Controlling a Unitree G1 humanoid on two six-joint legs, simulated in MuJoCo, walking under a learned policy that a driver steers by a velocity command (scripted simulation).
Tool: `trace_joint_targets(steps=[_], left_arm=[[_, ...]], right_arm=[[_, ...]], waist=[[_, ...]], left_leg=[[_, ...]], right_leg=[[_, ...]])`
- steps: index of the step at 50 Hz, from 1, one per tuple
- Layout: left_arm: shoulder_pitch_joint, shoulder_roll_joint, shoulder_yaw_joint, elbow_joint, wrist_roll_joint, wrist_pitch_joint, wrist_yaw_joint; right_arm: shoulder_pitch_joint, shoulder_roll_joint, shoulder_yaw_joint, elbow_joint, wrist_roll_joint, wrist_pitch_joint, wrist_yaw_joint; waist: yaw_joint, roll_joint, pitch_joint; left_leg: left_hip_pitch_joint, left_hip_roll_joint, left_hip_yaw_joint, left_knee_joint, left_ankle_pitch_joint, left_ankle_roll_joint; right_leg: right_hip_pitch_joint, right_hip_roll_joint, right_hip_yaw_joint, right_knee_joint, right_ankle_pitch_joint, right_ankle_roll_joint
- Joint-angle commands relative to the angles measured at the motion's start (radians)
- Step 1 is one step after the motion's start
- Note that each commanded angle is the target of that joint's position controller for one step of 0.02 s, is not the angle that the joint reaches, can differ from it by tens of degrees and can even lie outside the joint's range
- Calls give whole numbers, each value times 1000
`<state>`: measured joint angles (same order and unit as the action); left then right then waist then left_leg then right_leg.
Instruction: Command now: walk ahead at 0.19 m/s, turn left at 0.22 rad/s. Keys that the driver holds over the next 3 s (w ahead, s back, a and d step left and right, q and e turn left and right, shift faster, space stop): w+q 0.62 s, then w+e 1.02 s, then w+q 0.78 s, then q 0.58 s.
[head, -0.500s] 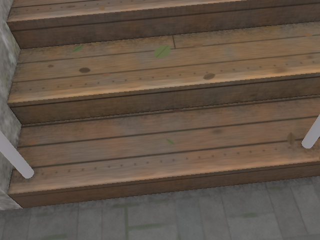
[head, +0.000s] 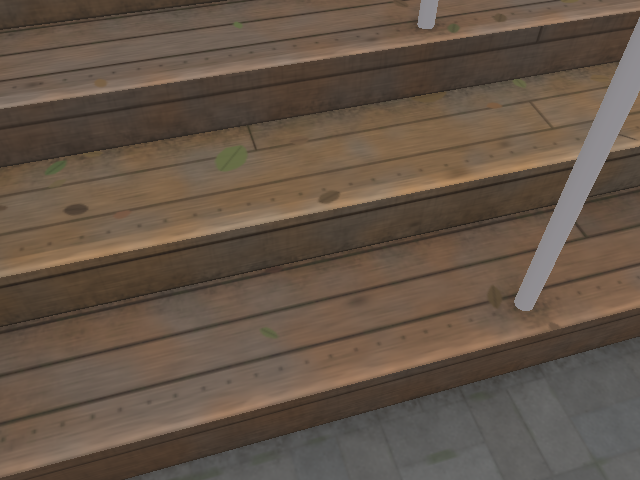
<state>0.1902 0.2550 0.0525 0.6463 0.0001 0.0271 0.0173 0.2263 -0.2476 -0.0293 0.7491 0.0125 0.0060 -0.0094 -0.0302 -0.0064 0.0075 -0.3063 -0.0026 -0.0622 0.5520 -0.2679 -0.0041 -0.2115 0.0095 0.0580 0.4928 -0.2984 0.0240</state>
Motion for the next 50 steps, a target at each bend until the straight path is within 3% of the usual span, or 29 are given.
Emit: trace_joint_targets(steps=[1,2,3,6,11,14,16,18,19,20,21,22,23,25,26,29,32,34,38,40,41,43,44,45,46,47,48,49,50], left_arm=[[208,259,79,-7,20,-26,5],[193,249,77,-14,25,-44,1],[173,201,62,-10,28,-64,8],[106,144,46,-1,-11,-96,24],[75,178,61,12,-6,-106,12],[102,219,76,35,-23,-106,-4],[87,232,78,41,-30,-99,-10],[107,177,53,25,7,-101,-7],[113,58,12,-61,44,-118,-6],[80,115,15,-58,7,-147,-6],[13,181,29,-65,-43,-159,-14],[-11,183,25,-68,-36,-167,-13],[-14,176,25,-57,-3,-167,-6],[15,175,31,-49,23,-153,-7],[-2,165,25,-44,29,-149,-15],[-69,139,17,-50,34,-137,-16],[-154,80,-5,-60,22,-133,-14],[-158,57,-20,-40,9,-127,-26],[-301,94,-18,-107,2,-129,-47],[-308,87,-20,-121,7,-138,-57],[-255,83,-21,-112,3,-137,-61],[-85,124,7,-66,9,-130,-69],[91,123,21,-16,6,-127,-70],[325,146,34,78,6,-118,-58],[358,214,20,114,6,-110,-50],[314,220,27,73,44,-97,-30],[266,234,47,49,56,-73,-17],[260,187,38,64,39,-63,-15],[246,132,11,68,39,-57,-21]], right_arm=[[-113,-91,-21,-124,16,-45,2],[-180,-152,-36,-153,16,-55,1],[-177,-175,-53,-150,22,-56,1],[-110,-127,-50,-121,12,-53,13],[-150,-78,-27,-151,5,-53,50],[-155,-110,-30,-175,6,-42,58],[-86,-135,-43,-167,7,-39,59],[193,-245,-101,-96,15,-36,42],[265,-399,-127,-102,5,-39,22],[268,-347,-107,-134,2,-60,27],[206,-280,-86,-138,-2,-77,30],[154,-246,-75,-146,-4,-82,29],[89,-223,-66,-157,-9,-80,27],[25,-207,-57,-175,-24,-77,20],[28,-211,-54,-174,-36,-79,11],[58,-229,-57,-150,-16,-79,-7],[70,-208,-56,-127,3,-78,-14],[114,-179,-47,-101,0,-72,-10],[193,-193,-43,-60,0,-58,-19],[213,-203,-40,-39,-13,-34,-33],[184,-202,-36,-45,-22,-23,-36],[121,-211,-26,-75,-29,-13,-42],[46,-241,-35,-83,-17,-22,-42],[-57,-203,-24,-107,-35,-51,-29],[-13,-26,29,-128,-110,-87,-14],[114,-52,33,-100,-61,-126,11],[95,-114,19,-105,-35,-133,19],[27,-115,21,-124,-25,-131,21],[-28,-64,34,-152,-26,-121,21]], waist=[[108,-222,-61],[143,-240,31],[120,-209,76],[72,-142,102],[81,-130,46],[81,-121,53],[27,-91,43],[-95,19,-106],[-61,383,-171],[-96,275,-276],[-93,189,-169],[-63,120,-102],[-26,54,-61],[34,85,-42],[32,71,-43],[32,52,-6],[6,102,2],[-23,123,-28],[-86,104,36],[-85,123,16],[-50,135,-16],[53,102,-138],[163,84,-184],[273,-20,-186],[158,-295,-142],[113,-113,-231],[110,-32,-202],[117,2,-140],[94,49,-88]], left_leg=[[-345,-59,56,154,-253,21],[-437,4,24,322,-281,11],[-494,28,-19,449,-262,18],[-565,75,-56,491,-108,15],[-294,85,62,260,72,-20],[-197,66,106,173,36,14],[-72,19,156,97,40,63],[315,-36,117,45,39,122],[555,255,-485,-142,-111,306],[591,349,-810,-337,-322,385],[531,342,-704,-341,-357,353],[417,307,-593,-323,-276,317],[300,271,-493,-310,-131,283],[154,208,-370,-338,66,264],[132,206,-335,-345,135,274],[81,153,-237,-356,220,262],[34,79,-141,-327,282,209],[71,111,-139,-307,247,207],[426,257,-282,-261,333,221],[568,269,-248,-201,653,204],[554,251,-191,-147,901,187],[395,147,-82,84,1416,139],[278,122,-61,240,1325,120],[22,24,-45,562,844,78],[-419,-81,33,992,-294,18],[-530,-55,-74,1084,-218,1],[-624,-33,-16,1188,-204,-39],[-740,-13,21,1309,-208,-52],[-814,7,28,1420,-199,-52]], right_leg=[[230,-266,306,-204,-335,-196],[176,-373,457,-316,-407,-269],[169,-381,464,-331,-387,-272],[231,-331,279,-343,-152,-204],[97,-247,-18,-339,111,-160],[73,-280,-48,-308,61,-156],[44,-284,-90,-203,178,-134],[-105,-177,-224,255,392,-46],[-510,-13,-212,699,-187,51],[-617,26,31,851,-291,43],[-703,-37,43,879,-191,4],[-672,-82,33,811,-98,-25],[-598,-114,32,726,-30,-30],[-464,-121,31,640,30,-23],[-446,-110,15,617,49,-11],[-443,-68,-8,436,176,28],[-331,-10,-37,175,345,45],[-277,-10,-51,176,369,55],[-622,-51,-46,222,166,-10],[-691,-38,-92,273,55,-39],[-614,-16,-128,291,3,-62],[-199,73,-190,177,128,-113],[45,75,-163,-38,364,-135],[330,19,-79,-168,568,-170],[557,-237,248,-24,1154,-216],[575,-383,442,-43,1242,-355],[555,-383,463,-96,876,-441],[487,-349,473,-161,496,-433],[382,-317,460,-181,291,-389]])
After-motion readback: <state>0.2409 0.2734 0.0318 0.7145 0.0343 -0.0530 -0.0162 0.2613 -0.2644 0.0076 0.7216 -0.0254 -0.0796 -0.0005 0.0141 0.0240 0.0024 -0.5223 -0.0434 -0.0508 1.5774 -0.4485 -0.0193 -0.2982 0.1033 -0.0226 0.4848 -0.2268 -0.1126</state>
